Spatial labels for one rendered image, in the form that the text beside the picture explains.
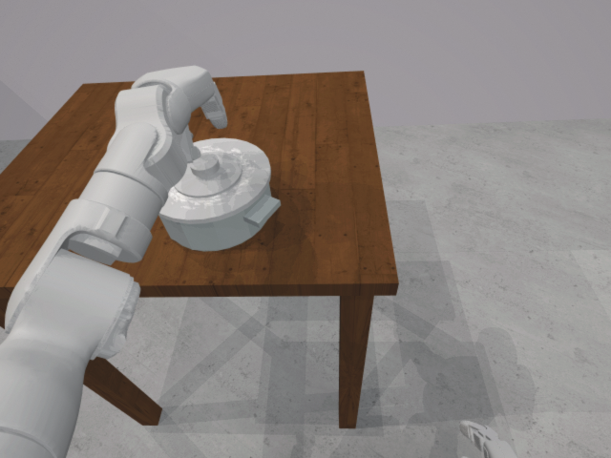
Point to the pot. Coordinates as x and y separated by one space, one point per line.
225 233

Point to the table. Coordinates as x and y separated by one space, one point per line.
330 236

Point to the robot left forearm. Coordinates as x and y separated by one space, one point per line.
116 211

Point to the right robot hand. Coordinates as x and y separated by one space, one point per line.
486 440

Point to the left robot hand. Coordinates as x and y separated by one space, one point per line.
201 91

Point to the robot left upper arm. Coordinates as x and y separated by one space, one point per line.
79 310

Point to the lid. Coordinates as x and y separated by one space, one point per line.
243 177

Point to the knob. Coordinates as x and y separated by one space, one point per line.
206 165

